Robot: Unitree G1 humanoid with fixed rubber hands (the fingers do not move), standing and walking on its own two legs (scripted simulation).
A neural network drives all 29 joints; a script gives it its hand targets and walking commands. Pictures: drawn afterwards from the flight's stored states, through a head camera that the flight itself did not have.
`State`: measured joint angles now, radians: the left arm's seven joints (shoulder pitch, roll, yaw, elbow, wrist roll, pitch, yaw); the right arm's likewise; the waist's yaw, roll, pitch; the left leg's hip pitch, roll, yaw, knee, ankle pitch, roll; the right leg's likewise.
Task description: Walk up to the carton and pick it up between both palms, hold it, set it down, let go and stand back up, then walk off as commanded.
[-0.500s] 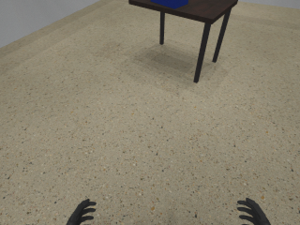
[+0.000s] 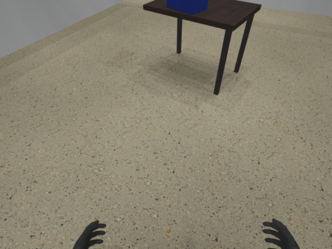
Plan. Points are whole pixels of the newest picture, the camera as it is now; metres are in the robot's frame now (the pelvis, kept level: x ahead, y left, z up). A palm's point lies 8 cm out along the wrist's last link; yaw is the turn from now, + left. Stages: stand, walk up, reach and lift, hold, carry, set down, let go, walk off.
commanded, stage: stand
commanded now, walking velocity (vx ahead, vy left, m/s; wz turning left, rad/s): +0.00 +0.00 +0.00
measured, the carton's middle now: out of the picture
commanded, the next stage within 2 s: none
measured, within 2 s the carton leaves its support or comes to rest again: neither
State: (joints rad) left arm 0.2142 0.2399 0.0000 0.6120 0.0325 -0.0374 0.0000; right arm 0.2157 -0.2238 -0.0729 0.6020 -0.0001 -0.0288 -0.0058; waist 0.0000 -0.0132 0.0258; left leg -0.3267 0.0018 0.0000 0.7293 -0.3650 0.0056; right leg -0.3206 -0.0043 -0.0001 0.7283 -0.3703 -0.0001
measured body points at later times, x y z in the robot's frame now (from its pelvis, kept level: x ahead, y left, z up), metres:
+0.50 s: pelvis -0.01 +0.00 +0.00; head -0.01 +0.01 +0.45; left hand +0.15 +0.24 -0.09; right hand +0.15 -0.26 -0.08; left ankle +0.02 +0.12 -0.72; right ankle +0.01 -0.12 -0.72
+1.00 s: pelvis -0.01 +0.00 +0.00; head -0.01 +0.01 +0.45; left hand +0.15 +0.24 -0.09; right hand +0.15 -0.26 -0.08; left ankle +0.02 +0.12 -0.72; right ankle +0.01 -0.12 -0.72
